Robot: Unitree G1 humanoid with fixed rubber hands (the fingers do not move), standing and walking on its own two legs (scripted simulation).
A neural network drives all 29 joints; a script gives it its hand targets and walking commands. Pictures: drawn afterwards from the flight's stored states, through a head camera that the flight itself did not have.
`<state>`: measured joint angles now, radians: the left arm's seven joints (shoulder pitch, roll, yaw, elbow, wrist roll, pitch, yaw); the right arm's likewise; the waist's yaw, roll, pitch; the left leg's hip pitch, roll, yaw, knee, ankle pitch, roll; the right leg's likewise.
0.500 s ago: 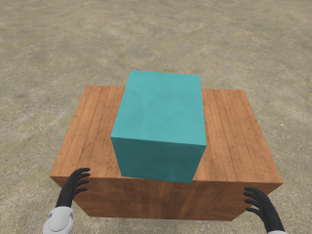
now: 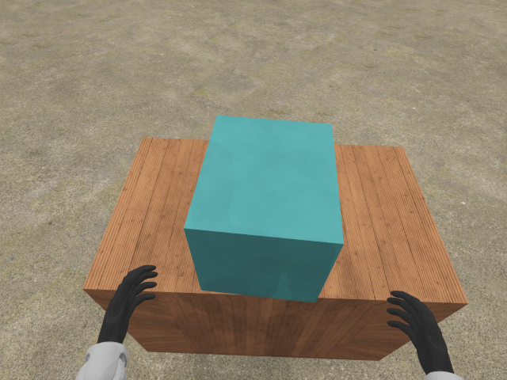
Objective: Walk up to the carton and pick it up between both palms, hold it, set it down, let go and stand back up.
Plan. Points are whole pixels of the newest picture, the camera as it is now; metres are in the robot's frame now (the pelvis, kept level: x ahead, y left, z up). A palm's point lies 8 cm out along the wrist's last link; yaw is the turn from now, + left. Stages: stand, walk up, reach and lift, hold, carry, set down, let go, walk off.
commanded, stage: reach and lift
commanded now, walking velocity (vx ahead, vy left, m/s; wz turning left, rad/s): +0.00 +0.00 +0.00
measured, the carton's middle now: (265, 208) +0.45 -0.01 -0.06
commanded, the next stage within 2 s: none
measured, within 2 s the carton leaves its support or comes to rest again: neither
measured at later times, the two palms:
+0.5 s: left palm (122, 283) +0.26 +0.23 +0.00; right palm (411, 296) +0.24 -0.23 -0.01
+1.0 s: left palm (129, 206) +0.35 +0.22 +0.09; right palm (395, 226) +0.33 -0.20 +0.06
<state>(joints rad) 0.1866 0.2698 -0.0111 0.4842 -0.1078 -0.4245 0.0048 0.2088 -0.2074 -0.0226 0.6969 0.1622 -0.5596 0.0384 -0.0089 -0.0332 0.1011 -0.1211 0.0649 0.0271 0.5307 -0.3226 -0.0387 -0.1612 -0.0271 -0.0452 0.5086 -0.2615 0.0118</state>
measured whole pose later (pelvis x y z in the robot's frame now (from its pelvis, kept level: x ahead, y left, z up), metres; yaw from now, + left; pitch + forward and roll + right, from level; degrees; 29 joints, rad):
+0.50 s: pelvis +0.01 +0.00 +0.00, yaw +0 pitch -4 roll -1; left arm 0.05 0.28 -0.03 0.48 -0.17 -0.27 0.03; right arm 0.02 -0.21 -0.02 0.68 0.20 -0.42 0.01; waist -0.01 -0.01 0.06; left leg -0.12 0.06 0.03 0.53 -0.34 -0.04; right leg -0.16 -0.03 -0.04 0.50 -0.28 0.02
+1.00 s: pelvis +0.00 +0.00 +0.00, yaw +0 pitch -5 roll -1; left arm -0.42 0.32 -0.03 0.58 -0.17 0.08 0.03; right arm -0.36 -0.21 -0.02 0.67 0.22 -0.05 -0.05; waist -0.01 -0.01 0.05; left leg -0.13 0.06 0.03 0.52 -0.31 -0.03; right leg -0.16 -0.03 -0.04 0.48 -0.24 0.02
